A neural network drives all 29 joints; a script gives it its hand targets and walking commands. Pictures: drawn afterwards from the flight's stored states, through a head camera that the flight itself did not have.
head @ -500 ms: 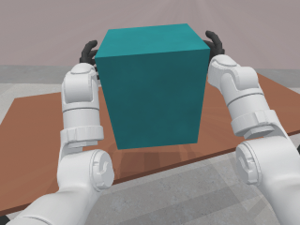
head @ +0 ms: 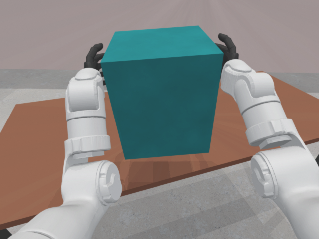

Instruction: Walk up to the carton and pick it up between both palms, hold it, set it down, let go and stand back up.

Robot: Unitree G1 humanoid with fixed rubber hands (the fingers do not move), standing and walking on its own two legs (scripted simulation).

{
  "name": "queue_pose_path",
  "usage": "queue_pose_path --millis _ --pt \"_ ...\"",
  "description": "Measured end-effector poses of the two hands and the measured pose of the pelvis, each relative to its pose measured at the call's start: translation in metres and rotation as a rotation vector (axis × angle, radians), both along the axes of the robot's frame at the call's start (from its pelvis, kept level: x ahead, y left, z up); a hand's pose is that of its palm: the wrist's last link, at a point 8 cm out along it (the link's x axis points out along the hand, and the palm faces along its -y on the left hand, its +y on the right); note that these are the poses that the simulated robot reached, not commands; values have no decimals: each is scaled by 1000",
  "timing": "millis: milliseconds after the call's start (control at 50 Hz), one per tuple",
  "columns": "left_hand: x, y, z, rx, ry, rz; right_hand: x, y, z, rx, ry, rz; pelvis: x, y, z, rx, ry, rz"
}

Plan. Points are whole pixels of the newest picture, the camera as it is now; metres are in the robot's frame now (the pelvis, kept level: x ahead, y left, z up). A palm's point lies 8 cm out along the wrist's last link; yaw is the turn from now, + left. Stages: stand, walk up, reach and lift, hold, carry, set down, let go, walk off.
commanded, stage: hold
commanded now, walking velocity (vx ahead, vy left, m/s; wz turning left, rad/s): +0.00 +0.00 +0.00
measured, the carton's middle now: (162, 92) +0.38 +0.00 +0.25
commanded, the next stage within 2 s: set down in 1.28 s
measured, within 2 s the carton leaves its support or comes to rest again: neither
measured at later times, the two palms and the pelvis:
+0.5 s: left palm (93, 75) +0.36 +0.16 +0.30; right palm (228, 67) +0.35 -0.15 +0.32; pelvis +0.00 +0.00 +0.00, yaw +0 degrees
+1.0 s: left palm (92, 76) +0.36 +0.16 +0.30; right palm (227, 68) +0.36 -0.15 +0.31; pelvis +0.00 +0.00 +0.00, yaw +0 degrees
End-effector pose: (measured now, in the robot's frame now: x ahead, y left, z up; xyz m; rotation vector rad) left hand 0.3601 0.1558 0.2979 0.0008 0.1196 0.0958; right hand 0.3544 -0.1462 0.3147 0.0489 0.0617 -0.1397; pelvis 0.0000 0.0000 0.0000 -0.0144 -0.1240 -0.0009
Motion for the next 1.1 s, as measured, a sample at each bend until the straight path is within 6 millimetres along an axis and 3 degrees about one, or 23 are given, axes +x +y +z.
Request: queue_pose_path --millis 1100 --pt "1 1 0 1 -3 3 1 1 -3 2 2 2 0 -1 0 0 -1 4"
